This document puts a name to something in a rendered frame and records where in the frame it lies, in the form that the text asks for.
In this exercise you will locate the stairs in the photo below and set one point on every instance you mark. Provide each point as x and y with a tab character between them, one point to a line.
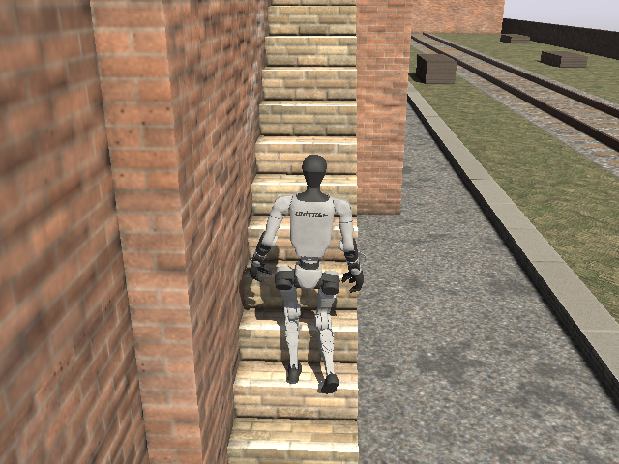
309	108

